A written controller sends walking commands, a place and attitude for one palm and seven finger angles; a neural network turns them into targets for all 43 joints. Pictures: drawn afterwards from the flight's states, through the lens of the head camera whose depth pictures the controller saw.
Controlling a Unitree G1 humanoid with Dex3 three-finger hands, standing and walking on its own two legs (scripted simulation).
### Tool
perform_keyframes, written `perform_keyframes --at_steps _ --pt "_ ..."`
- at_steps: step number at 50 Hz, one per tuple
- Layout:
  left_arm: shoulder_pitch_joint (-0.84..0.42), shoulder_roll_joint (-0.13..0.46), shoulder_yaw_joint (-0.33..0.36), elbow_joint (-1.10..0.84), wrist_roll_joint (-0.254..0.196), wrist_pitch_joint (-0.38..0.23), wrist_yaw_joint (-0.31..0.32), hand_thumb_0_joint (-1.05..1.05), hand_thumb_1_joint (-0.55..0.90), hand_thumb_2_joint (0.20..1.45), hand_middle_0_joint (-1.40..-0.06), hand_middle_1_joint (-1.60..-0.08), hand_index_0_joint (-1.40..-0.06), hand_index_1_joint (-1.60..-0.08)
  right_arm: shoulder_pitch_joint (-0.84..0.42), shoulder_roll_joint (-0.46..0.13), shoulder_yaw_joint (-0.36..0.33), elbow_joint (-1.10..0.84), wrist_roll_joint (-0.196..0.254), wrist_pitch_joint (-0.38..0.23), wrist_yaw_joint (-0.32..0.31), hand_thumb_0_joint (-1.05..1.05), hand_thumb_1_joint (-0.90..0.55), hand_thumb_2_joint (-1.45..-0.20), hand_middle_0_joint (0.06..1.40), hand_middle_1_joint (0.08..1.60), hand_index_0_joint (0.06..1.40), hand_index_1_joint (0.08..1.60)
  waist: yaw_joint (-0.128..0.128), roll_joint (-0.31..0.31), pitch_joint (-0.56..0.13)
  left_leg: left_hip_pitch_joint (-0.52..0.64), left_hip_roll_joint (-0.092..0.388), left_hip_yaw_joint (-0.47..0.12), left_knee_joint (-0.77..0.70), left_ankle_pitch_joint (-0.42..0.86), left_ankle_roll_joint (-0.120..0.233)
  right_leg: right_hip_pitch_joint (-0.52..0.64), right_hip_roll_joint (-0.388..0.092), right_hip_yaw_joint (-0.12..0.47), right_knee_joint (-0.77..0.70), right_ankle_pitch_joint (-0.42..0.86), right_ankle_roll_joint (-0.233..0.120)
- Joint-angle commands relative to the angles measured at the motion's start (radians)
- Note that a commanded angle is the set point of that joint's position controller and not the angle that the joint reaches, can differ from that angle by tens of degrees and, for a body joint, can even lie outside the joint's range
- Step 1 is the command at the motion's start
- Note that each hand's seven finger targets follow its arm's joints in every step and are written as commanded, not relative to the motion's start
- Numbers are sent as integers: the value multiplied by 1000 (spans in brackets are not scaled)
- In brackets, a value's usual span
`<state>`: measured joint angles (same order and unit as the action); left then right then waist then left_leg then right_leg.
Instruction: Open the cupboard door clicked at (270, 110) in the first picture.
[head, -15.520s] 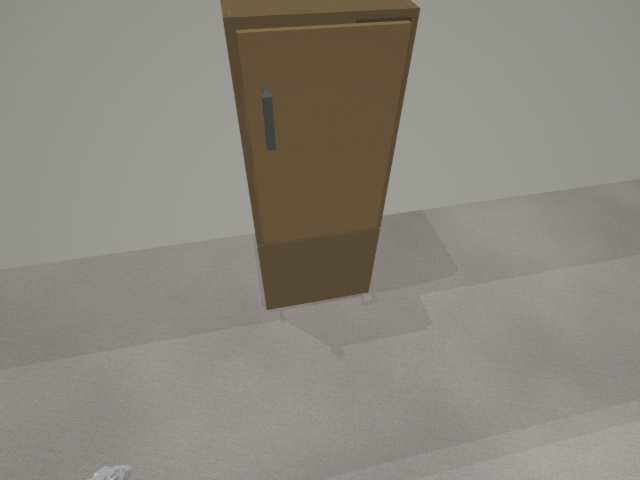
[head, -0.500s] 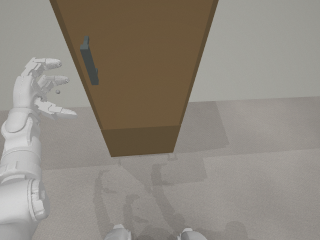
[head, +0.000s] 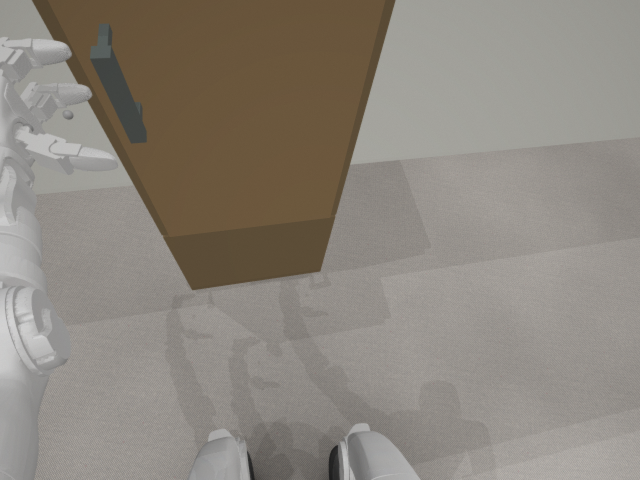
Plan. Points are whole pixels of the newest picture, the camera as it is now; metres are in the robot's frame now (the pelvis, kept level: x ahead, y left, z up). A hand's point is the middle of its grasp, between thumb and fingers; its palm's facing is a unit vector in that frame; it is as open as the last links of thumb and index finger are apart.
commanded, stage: move the hooked fingers beside the handle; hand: left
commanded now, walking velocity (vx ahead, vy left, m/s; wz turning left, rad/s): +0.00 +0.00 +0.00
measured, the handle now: (122, 87) +0.57 +0.19 +0.10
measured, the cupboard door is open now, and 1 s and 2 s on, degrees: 0 0 0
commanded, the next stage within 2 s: slide the fingers in behind the handle in 0.80 s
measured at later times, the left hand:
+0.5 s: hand (72, 128) +0.51 +0.24 +0.09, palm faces +0.06 -1.00 +0.01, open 13.9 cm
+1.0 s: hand (67, 124) +0.51 +0.24 +0.10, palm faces +0.08 -1.00 +0.01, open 13.9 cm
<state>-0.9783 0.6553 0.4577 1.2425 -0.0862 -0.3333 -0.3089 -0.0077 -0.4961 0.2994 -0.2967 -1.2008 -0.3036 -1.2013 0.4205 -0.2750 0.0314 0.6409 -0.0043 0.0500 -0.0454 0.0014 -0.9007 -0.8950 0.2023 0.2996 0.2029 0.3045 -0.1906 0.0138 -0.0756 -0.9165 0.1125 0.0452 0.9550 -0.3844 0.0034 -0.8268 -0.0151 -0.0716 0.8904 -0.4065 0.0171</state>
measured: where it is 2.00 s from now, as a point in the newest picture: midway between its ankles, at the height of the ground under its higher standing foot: outside the picture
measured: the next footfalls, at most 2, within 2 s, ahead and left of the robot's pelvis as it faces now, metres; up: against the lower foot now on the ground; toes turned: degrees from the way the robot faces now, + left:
none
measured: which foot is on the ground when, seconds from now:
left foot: down 0.00-1.00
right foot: down 0.00-1.00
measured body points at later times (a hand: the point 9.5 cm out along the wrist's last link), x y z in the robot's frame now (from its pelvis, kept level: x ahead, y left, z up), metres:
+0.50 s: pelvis +0.01 +0.01 +0.00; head +0.12 +0.04 +0.44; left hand +0.50 +0.29 +0.09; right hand +0.02 -0.26 -0.10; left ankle +0.03 +0.12 -0.68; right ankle +0.00 -0.14 -0.68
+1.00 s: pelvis +0.01 +0.00 +0.00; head +0.13 +0.03 +0.43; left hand +0.50 +0.29 +0.10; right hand -0.01 -0.27 -0.10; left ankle +0.03 +0.12 -0.68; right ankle +0.00 -0.14 -0.68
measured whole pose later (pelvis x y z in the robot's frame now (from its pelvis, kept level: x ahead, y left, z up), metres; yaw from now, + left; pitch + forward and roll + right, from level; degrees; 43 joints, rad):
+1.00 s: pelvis +0.01 +0.00 +0.00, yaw +0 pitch +19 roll -4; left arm -0.92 0.63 0.46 1.22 -0.10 -0.34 -0.30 -0.01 -0.50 0.30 -0.30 -1.20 -0.30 -1.20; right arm 0.42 -0.27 0.03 0.63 0.00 0.09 -0.03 0.00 -0.90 -0.89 0.20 0.30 0.20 0.30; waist -0.18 0.01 -0.09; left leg -0.90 0.12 0.04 0.97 -0.40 0.00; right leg -0.80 -0.01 -0.07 0.89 -0.42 0.02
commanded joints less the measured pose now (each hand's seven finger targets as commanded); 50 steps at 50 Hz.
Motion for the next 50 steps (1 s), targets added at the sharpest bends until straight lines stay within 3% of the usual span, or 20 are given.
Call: perform_keyframes --at_steps 1,5,9,12,14,19,21,23,26,30,33,36,38,39,41,43,45,46,48,50 --pt "-365 279 62 -224 -21 -86 2 0 -500 300 -300 -1200 -300 -1200 174 -191 -69 -60 -4 -8 2 0 -900 -900 200 300 200 300 26 138 -530 463 -65 -75 -72 385 24 131 71 25 -88 324 -20" --pt "-316 301 68 -182 2 -41 5 0 -500 300 -300 -1200 -300 -1200 178 -193 -68 -73 2 13 3 0 -900 -900 200 300 200 300 33 126 -447 403 -67 -64 -87 344 28 132 70 21 -97 309 -20" --pt "-389 330 87 -312 -3 -81 22 0 -500 300 -300 -1200 -300 -1200 179 -191 -70 -81 -4 16 2 0 -900 -900 200 300 200 300 28 160 -490 457 -64 -70 -83 374 27 132 75 24 -93 320 -23" --pt "-408 283 67 -365 -15 -122 22 0 -500 300 -300 -1200 -300 -1200 171 -183 -77 -68 -5 11 9 0 -900 -900 200 300 200 300 24 221 -536 540 -60 -80 -74 425 17 103 80 19 -91 329 -26" --pt "-404 205 15 -352 -27 -124 13 0 -500 300 -300 -1200 -300 -1200 172 -179 -78 -57 -4 11 13 0 -900 -900 200 300 200 300 10 225 -503 573 -55 -92 -81 434 13 69 84 7 -97 304 -30" --pt "-325 98 -59 -211 -31 -37 -5 0 -500 300 -300 -1200 -300 -1200 169 -183 -77 -48 1 20 13 0 -900 -900 200 300 200 300 -2 157 -382 508 -57 -92 -99 365 16 30 78 -7 -112 259 -30" --pt "-327 156 -23 -176 -27 -16 4 0 -500 300 -300 -1200 -300 -1200 164 -193 -74 -56 2 22 9 0 -900 -900 200 300 200 300 -1 101 -337 445 -59 -91 -105 321 21 38 73 -4 -113 244 -26" --pt "-339 171 -6 -208 -24 -28 22 0 -500 300 -300 -1200 -300 -1200 159 -189 -75 -69 1 19 6 0 -900 -900 200 300 200 300 5 94 -374 439 -64 -86 -98 324 23 58 70 2 -106 256 -25" --pt "-435 208 17 -322 -8 -101 57 0 -500 300 -300 -1200 -300 -1200 154 -180 -73 -69 -9 10 12 0 -900 -900 200 300 200 300 12 181 -480 513 -63 -95 -72 391 16 51 70 12 -81 284 -27" --pt "-435 274 67 -349 3 -151 69 0 -500 300 -300 -1200 -300 -1200 144 -180 -74 -65 -7 7 17 0 -900 -900 200 300 200 300 27 207 -559 543 -63 -96 -56 427 12 91 74 18 -66 316 -28" --pt "-407 218 7 -232 11 -94 47 0 -500 300 -300 -1200 -300 -1200 138 -182 -68 -58 1 12 14 0 -900 -900 200 300 200 300 1 167 -449 463 -66 -85 -69 336 17 77 72 15 -89 277 -22" --pt "-375 244 6 -152 11 -38 22 0 -500 300 -300 -1200 -300 -1200 144 -192 -64 -64 7 18 3 0 -900 -900 200 300 200 300 -3 129 -392 396 -68 -78 -80 282 25 87 68 18 -100 261 -21" --pt "-378 227 0 -191 -5 -34 10 0 -500 300 -300 -1200 -300 -1200 149 -191 -66 -71 5 16 0 0 -900 -900 200 300 200 300 -2 124 -422 416 -69 -76 -77 307 27 92 68 19 -101 281 -21" --pt "-384 211 -3 -230 -15 -50 5 0 -500 300 -300 -1200 -300 -1200 153 -186 -66 -72 0 13 1 0 -900 -900 200 300 200 300 4 162 -456 455 -69 -78 -72 353 24 93 69 17 -93 306 -26" --pt "-391 230 24 -298 -33 -82 2 0 -500 300 -300 -1200 -300 -1200 153 -184 -69 -71 -4 11 5 0 -900 -900 200 300 200 300 19 178 -528 492 -67 -79 -61 399 22 113 73 21 -85 341 -24" --pt "-380 230 34 -283 -46 -97 1 0 -500 300 -300 -1200 -300 -1200 150 -184 -69 -65 0 10 7 0 -900 -900 200 300 200 300 14 136 -501 456 -69 -72 -60 361 25 129 77 24 -93 329 -20" --pt "-362 278 67 -234 -37 -92 4 0 -500 300 -300 -1200 -300 -1200 156 -189 -67 -61 2 13 3 0 -900 -900 200 300 200 300 16 93 -462 398 -70 -70 -67 330 30 153 75 27 -93 326 -17" --pt "-363 243 32 -223 -33 -81 2 0 -500 300 -300 -1200 -300 -1200 151 -186 -66 -64 6 15 4 0 -900 -900 200 300 200 300 6 102 -434 382 -75 -65 -73 301 32 145 74 28 -101 308 -15" --pt "-358 244 21 -217 -17 -63 4 0 -500 300 -300 -1200 -300 -1200 151 -185 -67 -64 7 15 3 0 -900 -900 200 300 200 300 8 121 -415 373 -76 -62 -78 278 32 136 70 29 -106 288 -17" --pt "-386 235 12 -254 -14 -67 11 0 -500 300 -300 -1200 -300 -1200 155 -185 -69 -60 4 13 3 0 -900 -900 200 300 200 300 5 159 -438 420 -71 -70 -76 299 29 103 70 24 -104 281 -20"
